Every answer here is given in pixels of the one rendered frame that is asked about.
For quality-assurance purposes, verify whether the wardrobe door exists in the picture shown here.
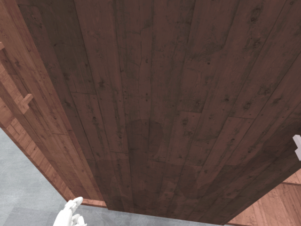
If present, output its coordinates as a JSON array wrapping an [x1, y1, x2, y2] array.
[[16, 0, 301, 226], [0, 0, 104, 201]]

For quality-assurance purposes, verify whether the robot left hand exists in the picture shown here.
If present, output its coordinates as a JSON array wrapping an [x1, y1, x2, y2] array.
[[53, 197, 87, 226]]

